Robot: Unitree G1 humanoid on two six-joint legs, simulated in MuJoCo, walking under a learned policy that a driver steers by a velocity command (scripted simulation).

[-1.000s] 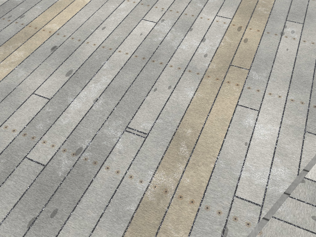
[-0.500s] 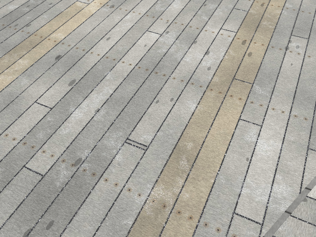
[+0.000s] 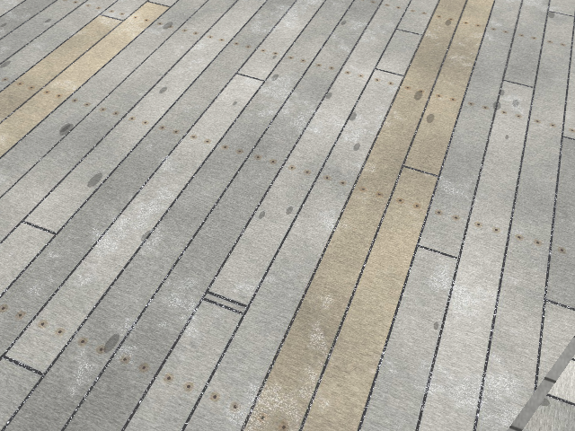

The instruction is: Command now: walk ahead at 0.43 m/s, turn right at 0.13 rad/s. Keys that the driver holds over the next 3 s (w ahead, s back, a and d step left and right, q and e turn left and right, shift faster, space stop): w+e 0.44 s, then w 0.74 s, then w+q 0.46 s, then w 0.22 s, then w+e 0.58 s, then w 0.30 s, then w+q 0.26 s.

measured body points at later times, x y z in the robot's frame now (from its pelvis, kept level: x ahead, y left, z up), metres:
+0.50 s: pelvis +0.27 -0.08 +0.00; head +0.30 -0.10 +0.45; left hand +0.39 +0.17 -0.12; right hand +0.38 -0.38 -0.10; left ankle +0.43 +0.09 -0.67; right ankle +0.27 -0.14 -0.75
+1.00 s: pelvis +0.57 -0.09 +0.00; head +0.60 -0.09 +0.45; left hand +0.78 +0.12 -0.11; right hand +0.55 -0.37 -0.11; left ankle +0.59 -0.01 -0.75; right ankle +0.58 -0.26 -0.67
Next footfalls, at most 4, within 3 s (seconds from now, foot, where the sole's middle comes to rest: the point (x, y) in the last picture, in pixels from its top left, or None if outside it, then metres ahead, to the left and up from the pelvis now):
0.24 right None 0.31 -0.15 -0.78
0.76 left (286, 380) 0.63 -0.02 -0.78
1.28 right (400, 303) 0.84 -0.34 -0.78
1.82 left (311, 215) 1.16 -0.12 -0.78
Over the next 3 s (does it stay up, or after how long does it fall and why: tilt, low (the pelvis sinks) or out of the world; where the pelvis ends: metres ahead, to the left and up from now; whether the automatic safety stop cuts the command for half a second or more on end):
stays up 1.66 -0.33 -0.01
